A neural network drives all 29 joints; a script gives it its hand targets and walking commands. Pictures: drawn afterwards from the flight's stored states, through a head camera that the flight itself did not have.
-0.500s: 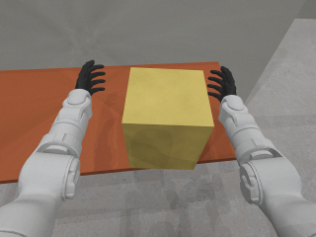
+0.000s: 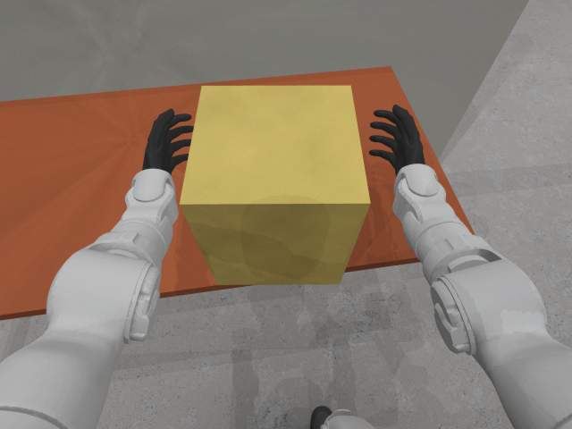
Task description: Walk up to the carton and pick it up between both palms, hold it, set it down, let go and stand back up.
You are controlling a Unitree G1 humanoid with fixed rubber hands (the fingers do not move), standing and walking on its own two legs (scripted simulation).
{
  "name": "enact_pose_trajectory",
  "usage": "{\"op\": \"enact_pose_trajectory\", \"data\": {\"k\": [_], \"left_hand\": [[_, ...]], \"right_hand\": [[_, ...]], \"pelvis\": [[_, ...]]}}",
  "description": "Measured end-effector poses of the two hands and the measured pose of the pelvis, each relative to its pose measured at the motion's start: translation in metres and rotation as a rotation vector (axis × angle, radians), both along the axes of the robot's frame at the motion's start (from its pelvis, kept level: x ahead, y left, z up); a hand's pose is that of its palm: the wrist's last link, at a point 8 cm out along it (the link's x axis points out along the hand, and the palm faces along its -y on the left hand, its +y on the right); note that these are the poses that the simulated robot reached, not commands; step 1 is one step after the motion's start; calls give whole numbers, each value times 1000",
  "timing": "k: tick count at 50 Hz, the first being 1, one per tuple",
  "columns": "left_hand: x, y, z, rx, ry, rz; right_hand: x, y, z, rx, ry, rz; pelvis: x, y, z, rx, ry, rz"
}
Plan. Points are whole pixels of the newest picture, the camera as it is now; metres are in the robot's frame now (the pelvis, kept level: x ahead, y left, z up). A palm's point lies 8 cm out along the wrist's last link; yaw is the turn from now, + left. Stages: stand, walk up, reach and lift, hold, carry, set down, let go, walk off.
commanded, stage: reach and lift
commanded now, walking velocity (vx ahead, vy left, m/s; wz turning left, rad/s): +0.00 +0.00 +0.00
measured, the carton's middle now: (277, 194) +0.44 +0.00 +0.02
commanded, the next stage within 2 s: none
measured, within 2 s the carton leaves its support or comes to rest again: neither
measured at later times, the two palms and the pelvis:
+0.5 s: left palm (154, 176) +0.43 +0.17 +0.09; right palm (374, 180) +0.41 -0.13 +0.08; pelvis +0.00 +0.02 +0.02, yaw +0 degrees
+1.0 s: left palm (148, 179) +0.43 +0.18 +0.08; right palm (366, 182) +0.42 -0.12 +0.08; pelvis +0.03 +0.04 +0.03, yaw -1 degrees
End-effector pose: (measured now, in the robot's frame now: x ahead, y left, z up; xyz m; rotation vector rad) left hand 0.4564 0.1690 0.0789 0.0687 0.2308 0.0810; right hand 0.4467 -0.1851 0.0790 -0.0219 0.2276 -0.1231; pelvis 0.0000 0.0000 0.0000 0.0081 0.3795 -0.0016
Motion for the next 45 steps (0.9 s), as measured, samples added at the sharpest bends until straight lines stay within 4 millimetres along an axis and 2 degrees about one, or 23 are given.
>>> {"op": "enact_pose_trajectory", "data": {"k": [6, 14, 19, 25, 30, 45], "left_hand": [[-3, -3, -2, -10, -17, -16], [0, -18, 3, -47, -37, -26], [-5, -13, 4, -73, -36, -35], [-23, 2, 6, -81, -54, -23], [-32, 10, 7, -64, -40, -30], [-24, 12, 2, -59, 13, -18]], "right_hand": [[-4, 10, -3, 7, -12, -13], [-8, 33, 0, 24, 2, -21], [-15, 37, 5, 0, -13, -50], [-33, 55, 3, 4, -46, -62], [-43, 63, 2, -16, -45, -53], [-33, 64, -1, -51, -23, -29]], "pelvis": [[-2, -4, 0, -2, 0, 11], [-7, -1, 1, -2, -2, 17], [-8, 5, 9, -5, -50, 6], [-5, 19, 22, -10, -140, 8], [2, 31, 27, -22, -214, -6], [26, 40, 28, -47, -266, -13]]}}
